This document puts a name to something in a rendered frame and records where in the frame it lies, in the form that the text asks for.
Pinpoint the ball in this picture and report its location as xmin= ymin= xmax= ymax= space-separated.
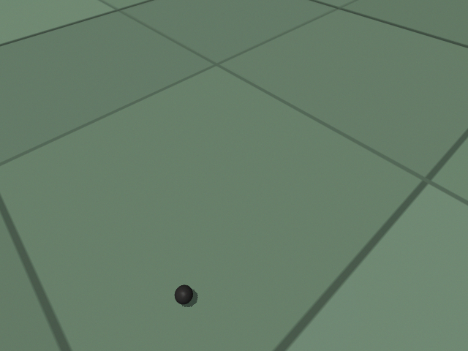
xmin=175 ymin=285 xmax=193 ymax=304

